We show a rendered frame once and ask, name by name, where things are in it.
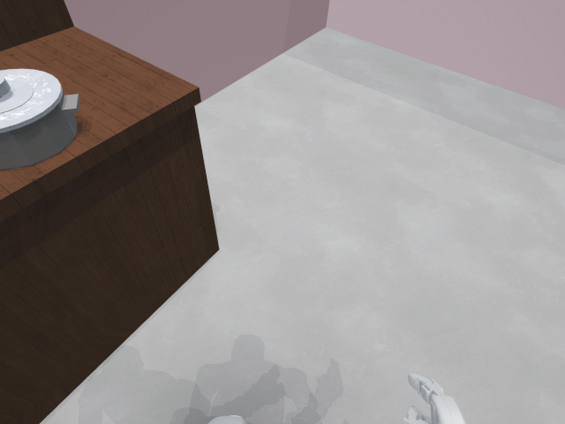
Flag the lid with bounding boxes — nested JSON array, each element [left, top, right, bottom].
[[0, 69, 63, 133]]

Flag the table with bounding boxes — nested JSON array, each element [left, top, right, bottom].
[[0, 0, 219, 424]]

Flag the pot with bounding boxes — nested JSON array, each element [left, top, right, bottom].
[[0, 93, 80, 170]]

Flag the robot right hand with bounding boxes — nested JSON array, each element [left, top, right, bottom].
[[403, 373, 466, 424]]

